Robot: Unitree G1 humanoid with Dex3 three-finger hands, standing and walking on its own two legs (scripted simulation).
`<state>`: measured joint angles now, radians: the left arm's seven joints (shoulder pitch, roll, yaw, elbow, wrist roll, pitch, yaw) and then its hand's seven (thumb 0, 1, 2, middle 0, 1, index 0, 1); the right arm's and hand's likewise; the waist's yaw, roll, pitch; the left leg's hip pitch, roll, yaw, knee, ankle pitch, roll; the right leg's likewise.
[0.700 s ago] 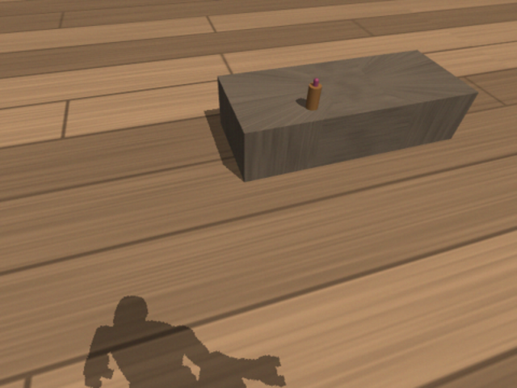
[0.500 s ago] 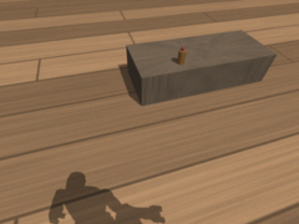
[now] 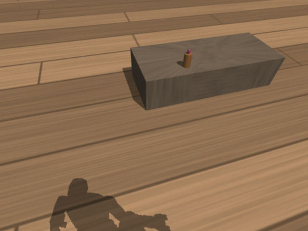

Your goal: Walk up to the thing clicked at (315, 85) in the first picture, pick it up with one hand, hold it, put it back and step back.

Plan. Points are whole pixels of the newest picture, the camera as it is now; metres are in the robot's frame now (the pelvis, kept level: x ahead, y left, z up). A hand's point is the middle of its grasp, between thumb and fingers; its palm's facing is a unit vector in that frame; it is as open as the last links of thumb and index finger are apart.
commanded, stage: stand
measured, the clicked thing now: (187, 58) +1.49 -0.31 -0.37
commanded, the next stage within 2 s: walk up in 0.42 s
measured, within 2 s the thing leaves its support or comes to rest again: neither
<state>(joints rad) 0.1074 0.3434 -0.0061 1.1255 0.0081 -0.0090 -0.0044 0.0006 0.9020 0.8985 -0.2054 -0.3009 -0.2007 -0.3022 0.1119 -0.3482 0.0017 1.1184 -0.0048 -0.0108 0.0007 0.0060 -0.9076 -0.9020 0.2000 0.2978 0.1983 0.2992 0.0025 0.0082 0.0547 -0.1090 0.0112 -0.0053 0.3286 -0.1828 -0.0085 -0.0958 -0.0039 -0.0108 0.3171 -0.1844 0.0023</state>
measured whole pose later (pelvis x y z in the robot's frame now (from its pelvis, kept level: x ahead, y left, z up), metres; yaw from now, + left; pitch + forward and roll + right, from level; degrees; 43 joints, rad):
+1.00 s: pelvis +0.17 +0.05 -0.01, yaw -6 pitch -3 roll +1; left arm 0.22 0.44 0.04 0.93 0.00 -0.03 -0.07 0.00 0.90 0.90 -0.20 -0.30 -0.20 -0.30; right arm 0.33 -0.38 -0.07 0.93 -0.02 -0.06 0.05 0.01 -0.90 -0.90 0.20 0.30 0.20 0.30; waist -0.04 -0.04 0.09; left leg 0.04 -0.02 0.11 0.34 -0.34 0.04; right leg -0.50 -0.04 0.03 0.75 -0.21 -0.02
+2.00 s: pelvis +0.61 +0.06 -0.02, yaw -12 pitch -2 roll +0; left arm 0.26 0.41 0.04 0.85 0.00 -0.05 -0.05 0.00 0.90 0.90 -0.20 -0.30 -0.20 -0.30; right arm 0.38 -0.40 -0.05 0.80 -0.01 -0.05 0.05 0.01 -0.90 -0.90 0.20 0.30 0.20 0.30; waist -0.04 0.00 0.10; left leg -0.09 0.02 0.12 0.50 -0.36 0.03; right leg -0.46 -0.05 -0.04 0.67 -0.20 -0.03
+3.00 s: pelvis +0.83 +0.07 -0.03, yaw -14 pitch -3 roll -1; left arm 0.19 0.36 0.03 0.94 0.01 0.00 -0.01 0.00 0.90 0.90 -0.20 -0.30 -0.20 -0.30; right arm 0.21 -0.39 -0.02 0.87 0.01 -0.02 -0.01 0.01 -0.90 -0.90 0.20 0.30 0.20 0.30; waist -0.01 0.04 0.15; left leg -0.30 0.08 0.09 0.71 -0.35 0.01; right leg -0.32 0.01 -0.03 0.65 -0.27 -0.02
